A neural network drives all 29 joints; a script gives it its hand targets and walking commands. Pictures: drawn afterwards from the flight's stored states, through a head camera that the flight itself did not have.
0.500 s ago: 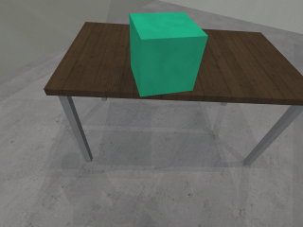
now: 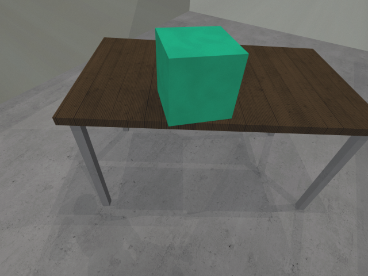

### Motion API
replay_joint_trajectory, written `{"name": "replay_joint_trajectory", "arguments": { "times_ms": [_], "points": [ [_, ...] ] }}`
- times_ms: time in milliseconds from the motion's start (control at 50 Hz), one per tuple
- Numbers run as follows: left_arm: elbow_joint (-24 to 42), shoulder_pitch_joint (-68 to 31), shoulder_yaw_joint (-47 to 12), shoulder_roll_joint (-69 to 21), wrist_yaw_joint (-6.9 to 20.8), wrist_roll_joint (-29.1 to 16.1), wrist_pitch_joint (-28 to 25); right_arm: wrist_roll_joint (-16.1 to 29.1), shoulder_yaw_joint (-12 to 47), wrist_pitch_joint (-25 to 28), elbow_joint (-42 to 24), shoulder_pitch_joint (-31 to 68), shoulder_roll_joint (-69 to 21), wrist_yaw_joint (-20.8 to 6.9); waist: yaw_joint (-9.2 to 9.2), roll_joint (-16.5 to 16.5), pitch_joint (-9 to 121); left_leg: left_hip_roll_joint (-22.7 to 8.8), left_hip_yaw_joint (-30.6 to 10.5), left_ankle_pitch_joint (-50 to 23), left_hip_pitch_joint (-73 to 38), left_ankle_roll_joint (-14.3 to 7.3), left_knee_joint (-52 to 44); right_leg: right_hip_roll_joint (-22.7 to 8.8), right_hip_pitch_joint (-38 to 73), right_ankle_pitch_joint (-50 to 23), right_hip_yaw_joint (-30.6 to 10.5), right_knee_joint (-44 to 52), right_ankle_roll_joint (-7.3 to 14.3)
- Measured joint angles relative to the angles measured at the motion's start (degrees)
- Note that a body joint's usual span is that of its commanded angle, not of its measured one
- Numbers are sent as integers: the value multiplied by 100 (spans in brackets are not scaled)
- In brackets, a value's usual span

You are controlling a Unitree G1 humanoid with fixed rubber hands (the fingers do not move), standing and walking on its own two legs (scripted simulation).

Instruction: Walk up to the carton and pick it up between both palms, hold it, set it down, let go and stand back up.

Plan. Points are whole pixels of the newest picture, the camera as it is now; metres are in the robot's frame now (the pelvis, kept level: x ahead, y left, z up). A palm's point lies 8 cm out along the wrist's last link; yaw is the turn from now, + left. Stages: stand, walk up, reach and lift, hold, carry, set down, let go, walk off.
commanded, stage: walk up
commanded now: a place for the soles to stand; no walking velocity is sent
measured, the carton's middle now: (195, 75) +0.78 -0.05 +0.07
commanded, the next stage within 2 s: none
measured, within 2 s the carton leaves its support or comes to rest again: neither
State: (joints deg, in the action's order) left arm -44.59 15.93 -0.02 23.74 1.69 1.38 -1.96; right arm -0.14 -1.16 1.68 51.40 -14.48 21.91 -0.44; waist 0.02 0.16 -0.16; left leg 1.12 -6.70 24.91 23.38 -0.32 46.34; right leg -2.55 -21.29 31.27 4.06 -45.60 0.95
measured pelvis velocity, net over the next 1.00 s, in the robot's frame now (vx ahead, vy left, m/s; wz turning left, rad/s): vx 0.23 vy -0.10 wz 0.09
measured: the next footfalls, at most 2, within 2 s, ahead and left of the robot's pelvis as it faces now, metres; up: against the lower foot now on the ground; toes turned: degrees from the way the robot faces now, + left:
left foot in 0.58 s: +0.26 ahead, +0.08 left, +0.00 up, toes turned +3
right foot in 0.86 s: +0.30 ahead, -0.20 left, +0.00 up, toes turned +2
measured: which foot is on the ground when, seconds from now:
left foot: down 0.00-0.18, up 0.20-0.56, down 0.58-0.86, up 0.88-1.00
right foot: down 0.00-0.60, up 0.62-0.84, down 0.86-1.00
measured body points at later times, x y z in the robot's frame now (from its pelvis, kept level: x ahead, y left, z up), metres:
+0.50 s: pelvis +0.10 -0.07 +0.01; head +0.13 -0.07 +0.46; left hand +0.10 +0.25 -0.09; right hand +0.24 -0.36 -0.10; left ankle +0.21 +0.09 -0.67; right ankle +0.04 -0.16 -0.71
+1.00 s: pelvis +0.23 -0.10 +0.01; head +0.24 -0.11 +0.46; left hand +0.23 +0.22 -0.09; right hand +0.35 -0.40 -0.11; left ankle +0.25 +0.04 -0.67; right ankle +0.26 -0.20 -0.71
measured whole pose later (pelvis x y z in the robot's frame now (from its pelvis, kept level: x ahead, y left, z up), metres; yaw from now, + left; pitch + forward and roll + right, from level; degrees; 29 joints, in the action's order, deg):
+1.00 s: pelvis +0.23 -0.10 +0.01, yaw +5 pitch -2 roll +1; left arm -44.6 24.9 0.0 25.0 1.3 1.0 -3.9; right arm -0.1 -1.2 1.7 49.9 -12.9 22.5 -1.9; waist -0.1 0.3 -3.6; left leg 0.0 -2.4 25.1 28.4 -0.9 58.1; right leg -1.4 -18.6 20.2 3.2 -40.9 1.5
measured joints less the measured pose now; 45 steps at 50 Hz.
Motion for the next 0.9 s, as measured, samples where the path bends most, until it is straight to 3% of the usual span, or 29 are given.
{"name": "replay_joint_trajectory", "arguments": {
  "times_ms": [120,180,260,360,540,600,660,700,760,840,900],
  "points": [
    [0,-6,0,104,44,15,0,0,0,81,-20,-181,5,-8,0,-34,-275,-68,-1,10,-397,-16,0,64,-12,76,-268,-381,0],
    [5,70,0,126,48,15,-87,0,-1,77,-10,-231,3,-24,-4,-17,-236,-165,-40,144,-441,-16,36,123,7,-864,-211,-180,0],
    [0,313,0,71,23,15,-267,0,-2,68,9,-199,44,-24,-11,7,-168,161,-81,193,179,-16,1264,86,265,-617,-17,93,54],
    [0,618,0,65,-105,15,-270,0,0,71,-129,43,69,-28,-6,62,-389,246,-74,139,821,-16,1397,99,858,-775,229,796,113],
    [2,793,-1,63,-68,8,-270,0,0,68,-334,526,73,-144,1,71,-590,-98,300,-742,694,-15,-242,152,1470,-427,516,1013,134],
    [-6,740,-1,63,-64,-53,-244,0,-8,151,-388,541,73,-144,5,-2,-701,-9,400,-1323,169,-27,-673,25,1392,-85,440,147,134],
    [0,512,0,32,-60,-74,-152,0,-9,168,-367,429,65,-144,8,-52,-802,27,461,-1113,-45,-34,-473,153,726,94,-144,-1474,134],
    [4,390,0,63,-54,-74,-151,0,-8,167,-329,342,64,-144,-1,-53,-817,-61,467,-961,-184,-41,-475,173,309,1,-271,-1791,133],
    [6,281,-2,126,21,-74,-151,0,-7,167,-264,227,63,-144,-6,-57,-832,-196,472,-813,-345,-41,-476,113,-70,-180,-346,-1415,132],
    [6,331,-1,162,86,-75,-151,0,-7,139,-180,122,61,-144,-11,-62,-695,-318,478,-584,-438,-41,-455,67,-107,-552,-337,-243,132],
    [0,516,0,166,38,-47,-199,-1,-9,47,-165,131,58,-144,-13,-20,-573,-333,446,-9,-147,-58,352,105,-30,-1259,-226,117,70]
  ]
}}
